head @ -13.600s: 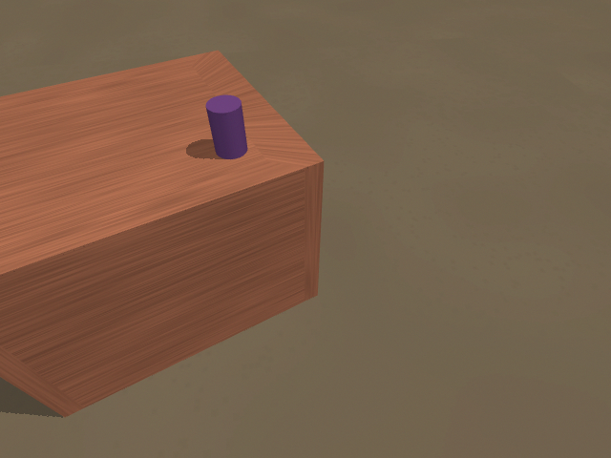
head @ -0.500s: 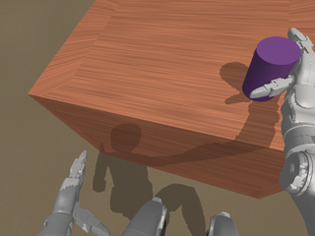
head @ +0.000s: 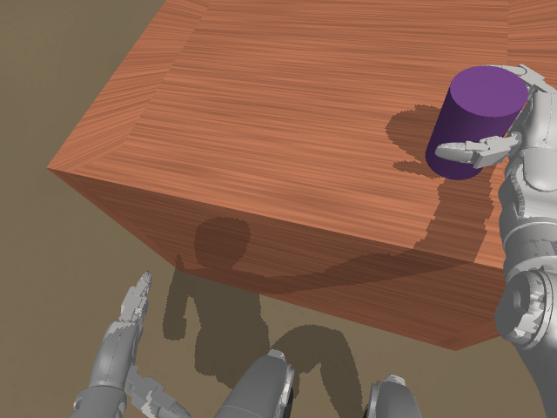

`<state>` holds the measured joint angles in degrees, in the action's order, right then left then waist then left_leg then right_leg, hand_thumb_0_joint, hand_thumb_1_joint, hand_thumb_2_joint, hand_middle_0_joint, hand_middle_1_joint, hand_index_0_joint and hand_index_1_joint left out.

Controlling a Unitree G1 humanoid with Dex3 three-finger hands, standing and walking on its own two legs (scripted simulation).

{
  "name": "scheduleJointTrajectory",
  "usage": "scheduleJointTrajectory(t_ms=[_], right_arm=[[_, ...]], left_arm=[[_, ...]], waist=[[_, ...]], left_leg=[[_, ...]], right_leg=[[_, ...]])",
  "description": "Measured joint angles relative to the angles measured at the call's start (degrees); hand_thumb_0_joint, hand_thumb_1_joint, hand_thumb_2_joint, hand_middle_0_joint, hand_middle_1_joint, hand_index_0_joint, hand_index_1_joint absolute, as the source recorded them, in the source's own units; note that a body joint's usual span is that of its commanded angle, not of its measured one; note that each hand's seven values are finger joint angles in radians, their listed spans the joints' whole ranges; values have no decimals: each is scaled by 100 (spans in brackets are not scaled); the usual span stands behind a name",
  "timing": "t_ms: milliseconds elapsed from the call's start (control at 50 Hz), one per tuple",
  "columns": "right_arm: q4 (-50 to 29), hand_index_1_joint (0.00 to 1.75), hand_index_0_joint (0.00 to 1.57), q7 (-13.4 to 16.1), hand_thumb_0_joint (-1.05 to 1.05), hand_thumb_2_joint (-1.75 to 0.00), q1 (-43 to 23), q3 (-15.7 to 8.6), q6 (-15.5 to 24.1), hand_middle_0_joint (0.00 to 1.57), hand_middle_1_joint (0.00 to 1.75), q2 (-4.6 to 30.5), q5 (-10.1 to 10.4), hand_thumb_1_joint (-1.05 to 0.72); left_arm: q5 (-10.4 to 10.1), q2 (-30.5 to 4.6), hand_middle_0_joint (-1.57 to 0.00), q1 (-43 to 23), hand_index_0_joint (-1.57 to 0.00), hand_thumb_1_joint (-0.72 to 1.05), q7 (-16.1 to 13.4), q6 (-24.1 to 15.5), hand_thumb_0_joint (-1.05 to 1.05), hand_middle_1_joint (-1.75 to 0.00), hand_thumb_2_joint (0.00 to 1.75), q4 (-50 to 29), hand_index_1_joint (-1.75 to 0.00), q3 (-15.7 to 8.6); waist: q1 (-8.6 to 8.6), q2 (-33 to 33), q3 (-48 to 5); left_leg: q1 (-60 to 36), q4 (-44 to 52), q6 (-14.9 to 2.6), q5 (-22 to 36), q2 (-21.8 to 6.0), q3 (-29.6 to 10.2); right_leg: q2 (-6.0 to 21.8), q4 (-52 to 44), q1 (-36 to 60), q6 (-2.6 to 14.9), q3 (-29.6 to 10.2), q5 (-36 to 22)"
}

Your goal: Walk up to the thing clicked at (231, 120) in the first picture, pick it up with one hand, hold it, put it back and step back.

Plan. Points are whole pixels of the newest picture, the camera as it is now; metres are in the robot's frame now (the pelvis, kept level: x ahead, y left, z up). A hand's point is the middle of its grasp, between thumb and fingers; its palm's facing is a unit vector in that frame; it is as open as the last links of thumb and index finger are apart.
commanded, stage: close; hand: right
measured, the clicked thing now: (469, 127) +0.54 -0.14 +0.04
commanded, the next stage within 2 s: settle in 0.02 s
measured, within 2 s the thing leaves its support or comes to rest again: leaves its support in 0.58 s
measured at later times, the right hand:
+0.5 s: hand (484, 116) +0.54 -0.15 +0.07, palm faces +0.09 +1.00 -0.03, open 11.6 cm
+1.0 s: hand (492, 102) +0.53 -0.15 +0.10, palm faces +0.08 +1.00 -0.01, open 11.7 cm
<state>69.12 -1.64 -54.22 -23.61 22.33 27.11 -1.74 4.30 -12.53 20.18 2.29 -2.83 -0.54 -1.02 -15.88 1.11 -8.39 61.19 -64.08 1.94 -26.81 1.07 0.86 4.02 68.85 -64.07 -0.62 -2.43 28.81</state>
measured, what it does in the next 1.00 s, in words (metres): stands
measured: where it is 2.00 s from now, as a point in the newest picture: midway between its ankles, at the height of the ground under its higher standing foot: outside the picture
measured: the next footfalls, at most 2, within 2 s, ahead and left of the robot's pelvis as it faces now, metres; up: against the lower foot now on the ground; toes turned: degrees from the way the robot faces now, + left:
none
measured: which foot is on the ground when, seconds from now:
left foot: down 0.00-1.00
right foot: down 0.00-1.00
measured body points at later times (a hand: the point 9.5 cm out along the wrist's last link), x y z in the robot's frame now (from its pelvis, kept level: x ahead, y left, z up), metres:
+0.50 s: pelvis +0.01 +0.00 +0.02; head +0.14 -0.03 +0.45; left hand +0.16 +0.28 +0.01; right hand +0.53 -0.21 +0.07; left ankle +0.03 +0.15 -0.64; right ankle +0.03 -0.12 -0.64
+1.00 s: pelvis +0.02 +0.00 +0.04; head +0.13 -0.03 +0.47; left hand +0.19 +0.27 +0.02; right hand +0.53 -0.21 +0.10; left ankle +0.03 +0.15 -0.64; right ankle +0.03 -0.12 -0.64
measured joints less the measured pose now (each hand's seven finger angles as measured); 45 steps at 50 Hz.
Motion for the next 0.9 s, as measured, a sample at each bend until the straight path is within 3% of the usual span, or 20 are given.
scheduleJointTrajectory(t_ms=[140, 340, 520, 720, 900], right_arm=[[-227, 75, 78, 23, -1, -70, 146, -9, -8, 75, 75, -110, 63, 53], [-174, 92, 68, -105, -1, -100, 269, 79, -228, 65, 91, -97, -17, 56], [-304, 98, 65, 56, -1, -105, 303, 178, -392, 63, 97, -151, 185, 59], [-534, 98, 66, -40, -1, -106, 575, 286, -523, 63, 97, -303, 162, 60], [-539, 100, 65, 78, -1, -107, 528, 318, -510, 62, 99, -367, 343, 60]], left_arm=[[-12, -226, -5, -33, -5, -53, -67, 111, -1, -5, 6, 320, -5, -330], [-66, 27, -6, -186, -5, -55, -33, 28, -1, -5, 8, 176, -6, 37], [-118, -286, -6, -271, -6, -55, -122, 119, -1, -5, 8, 611, -6, -286], [-110, -35, -6, -466, -5, -55, -130, -9, -1, -5, 8, 836, -6, 38], [-187, -156, -6, -455, -5, -54, -173, 2, -1, -5, 8, 1091, -6, -92]], waist=[[80, 12, 50], [44, -27, -10], [130, -15, 235], [164, -80, 124], [268, -22, 278]], left_leg=[[-85, 70, 12, -1, 10, -60], [-373, 293, -17, 21, -6, -18], [-665, 522, 1, 90, 1, -75], [-1019, 892, -20, 189, -15, -66], [-1283, 1045, 13, 229, -51, -105]], right_leg=[[14, -79, 115, 11, 64, 17], [-1, -328, 396, -23, 32, -36], [9, -543, 706, 4, 99, -78], [-5, -937, 1064, -27, 104, -197], [-40, -1098, 1339, 16, 151, -234]])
